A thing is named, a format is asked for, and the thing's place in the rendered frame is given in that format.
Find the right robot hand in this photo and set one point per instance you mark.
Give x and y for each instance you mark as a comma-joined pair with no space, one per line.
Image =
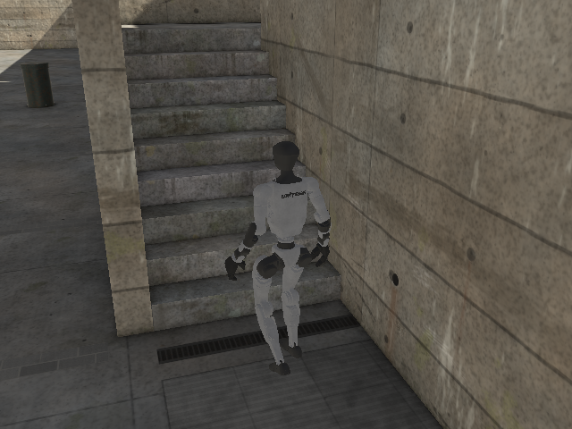
316,251

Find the robot head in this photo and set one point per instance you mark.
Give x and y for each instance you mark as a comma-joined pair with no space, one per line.
285,155

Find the right robot upper arm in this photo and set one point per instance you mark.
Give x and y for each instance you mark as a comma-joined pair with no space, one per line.
321,215

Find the left robot hand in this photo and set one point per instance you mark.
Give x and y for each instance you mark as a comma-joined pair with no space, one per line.
232,266

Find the left robot forearm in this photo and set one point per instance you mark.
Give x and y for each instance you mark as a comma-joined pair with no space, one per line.
246,245

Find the left robot upper arm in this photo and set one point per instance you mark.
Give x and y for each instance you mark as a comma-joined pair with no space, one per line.
261,194

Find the left robot thigh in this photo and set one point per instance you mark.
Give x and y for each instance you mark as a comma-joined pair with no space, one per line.
263,269

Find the right robot forearm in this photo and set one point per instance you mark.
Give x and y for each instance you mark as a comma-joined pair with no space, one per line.
323,232

